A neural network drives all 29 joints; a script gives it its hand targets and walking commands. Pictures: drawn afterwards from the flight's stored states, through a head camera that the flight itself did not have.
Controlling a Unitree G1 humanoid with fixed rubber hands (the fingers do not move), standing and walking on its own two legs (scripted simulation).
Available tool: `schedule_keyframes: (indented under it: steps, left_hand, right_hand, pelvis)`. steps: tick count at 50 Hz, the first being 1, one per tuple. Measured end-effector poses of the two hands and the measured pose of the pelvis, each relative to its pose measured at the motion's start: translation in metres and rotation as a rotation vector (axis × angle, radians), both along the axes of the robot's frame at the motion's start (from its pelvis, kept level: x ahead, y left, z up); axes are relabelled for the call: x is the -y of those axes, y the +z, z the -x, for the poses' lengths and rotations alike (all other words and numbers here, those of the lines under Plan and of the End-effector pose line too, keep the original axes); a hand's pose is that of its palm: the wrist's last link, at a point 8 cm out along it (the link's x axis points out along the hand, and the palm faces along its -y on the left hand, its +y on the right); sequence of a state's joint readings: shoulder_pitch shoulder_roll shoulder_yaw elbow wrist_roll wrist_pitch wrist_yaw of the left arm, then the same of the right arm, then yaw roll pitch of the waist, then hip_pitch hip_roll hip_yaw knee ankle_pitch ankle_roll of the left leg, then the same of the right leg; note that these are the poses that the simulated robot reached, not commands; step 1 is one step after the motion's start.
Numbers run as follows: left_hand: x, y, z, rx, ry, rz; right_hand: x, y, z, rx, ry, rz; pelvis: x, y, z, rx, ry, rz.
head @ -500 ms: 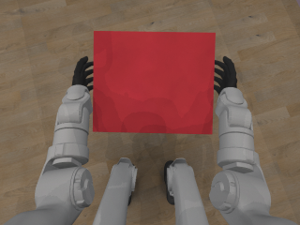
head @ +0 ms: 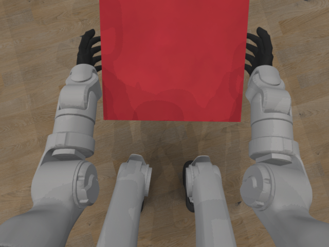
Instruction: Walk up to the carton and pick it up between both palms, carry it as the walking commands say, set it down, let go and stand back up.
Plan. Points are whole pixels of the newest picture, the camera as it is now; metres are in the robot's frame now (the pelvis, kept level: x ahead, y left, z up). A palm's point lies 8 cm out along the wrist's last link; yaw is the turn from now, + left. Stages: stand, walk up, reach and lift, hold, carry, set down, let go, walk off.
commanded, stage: set down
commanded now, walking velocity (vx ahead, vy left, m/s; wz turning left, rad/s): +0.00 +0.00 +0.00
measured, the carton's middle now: (172, 68) +0.53 -0.01 -0.17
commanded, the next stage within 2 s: none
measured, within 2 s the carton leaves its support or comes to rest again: rests again in 2.00 s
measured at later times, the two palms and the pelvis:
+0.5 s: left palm (103, 69) +0.53 +0.18 -0.21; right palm (238, 70) +0.54 -0.19 -0.20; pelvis -0.03 +0.00 -0.05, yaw +0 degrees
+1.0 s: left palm (110, 72) +0.55 +0.18 -0.28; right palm (231, 72) +0.55 -0.20 -0.27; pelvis -0.02 +0.00 -0.12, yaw +0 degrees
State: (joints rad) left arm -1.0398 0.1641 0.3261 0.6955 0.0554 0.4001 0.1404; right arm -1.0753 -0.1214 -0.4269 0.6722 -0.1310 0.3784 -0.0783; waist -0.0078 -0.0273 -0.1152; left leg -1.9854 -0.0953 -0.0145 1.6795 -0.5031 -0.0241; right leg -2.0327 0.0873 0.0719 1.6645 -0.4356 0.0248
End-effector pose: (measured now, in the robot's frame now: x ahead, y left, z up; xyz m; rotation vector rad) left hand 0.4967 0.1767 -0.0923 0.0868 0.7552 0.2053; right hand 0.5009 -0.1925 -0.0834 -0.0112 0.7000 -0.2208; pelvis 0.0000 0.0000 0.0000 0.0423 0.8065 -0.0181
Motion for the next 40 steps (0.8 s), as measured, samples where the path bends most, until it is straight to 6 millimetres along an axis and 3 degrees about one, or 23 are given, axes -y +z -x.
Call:
schedule_keyframes:
  steps: [14, 19, 23, 28, 40]
  left_hand:
    - [-0.001, -0.053, -0.014, 0.005, 0.003, -0.006]
    - [0.0, -0.078, -0.023, 0.014, -0.01, -0.014]
    - [0.0, -0.1, -0.032, 0.051, -0.024, -0.03]
    - [0.0, -0.127, -0.035, 0.036, 0.0, -0.031]
    - [0.003, -0.153, -0.045, 0.024, -0.019, -0.022]
  right_hand:
    - [-0.001, -0.054, -0.016, 0.01, 0.017, -0.002]
    - [0.0, -0.078, -0.024, 0.02, 0.01, 0.005]
    - [-0.001, -0.101, -0.033, 0.057, -0.01, 0.023]
    - [-0.003, -0.131, -0.037, 0.041, -0.02, 0.014]
    - [0.003, -0.152, -0.047, 0.029, 0.002, 0.01]
  pelvis:
    - [0.003, -0.035, 0.009, 0.017, 0.004, -0.009]
    - [0.003, -0.043, 0.017, 0.099, 0.007, -0.005]
    - [0.003, -0.045, 0.029, 0.277, 0.003, 0.002]
    - [0.003, -0.069, 0.027, 0.254, 0.009, 0.006]
    - [0.0, -0.103, 0.028, 0.277, 0.007, 0.006]
